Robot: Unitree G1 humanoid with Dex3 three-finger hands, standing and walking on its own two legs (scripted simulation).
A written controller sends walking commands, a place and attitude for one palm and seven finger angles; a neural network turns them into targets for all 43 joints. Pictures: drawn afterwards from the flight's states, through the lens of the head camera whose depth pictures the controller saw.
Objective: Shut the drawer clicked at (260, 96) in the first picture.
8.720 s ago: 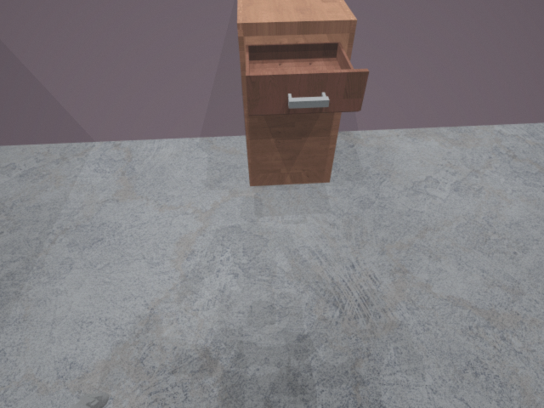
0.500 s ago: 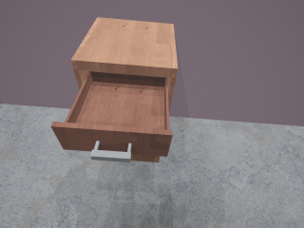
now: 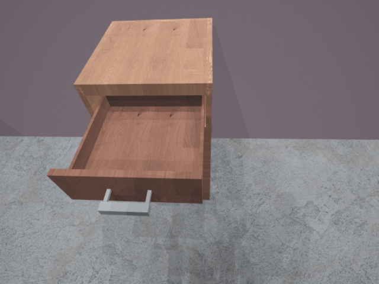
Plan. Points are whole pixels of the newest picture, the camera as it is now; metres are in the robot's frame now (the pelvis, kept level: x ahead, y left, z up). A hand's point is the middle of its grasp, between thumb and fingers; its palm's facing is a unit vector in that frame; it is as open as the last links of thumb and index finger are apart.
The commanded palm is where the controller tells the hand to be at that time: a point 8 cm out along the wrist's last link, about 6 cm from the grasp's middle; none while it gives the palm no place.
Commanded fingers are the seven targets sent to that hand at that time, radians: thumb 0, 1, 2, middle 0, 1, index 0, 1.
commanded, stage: come to a stop and stand still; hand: left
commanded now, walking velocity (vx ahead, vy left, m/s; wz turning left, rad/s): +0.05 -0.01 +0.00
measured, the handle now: (126, 201) +0.32 +0.20 -0.08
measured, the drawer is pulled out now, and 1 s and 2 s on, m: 0.30 0.30 0.30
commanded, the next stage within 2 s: look again from close up in 0.62 s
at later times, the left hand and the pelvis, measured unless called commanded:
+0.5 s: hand out of the picture -0.04 +0.25 -0.18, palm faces +0.03 -0.97 -0.24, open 7.4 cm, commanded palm none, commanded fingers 0.00 0.90 0.90 -0.20 -0.30 -0.20 -0.30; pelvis -0.04 +0.07 -0.01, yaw -1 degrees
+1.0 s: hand out of the picture +0.03 +0.24 -0.17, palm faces +0.00 -0.98 -0.22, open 7.3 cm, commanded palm none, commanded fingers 0.00 0.90 0.90 -0.20 -0.30 -0.20 -0.30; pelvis +0.00 +0.07 +0.00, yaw -1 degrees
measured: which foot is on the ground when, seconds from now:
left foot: up 0.00-0.12, down 0.14-1.00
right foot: down 0.00-1.00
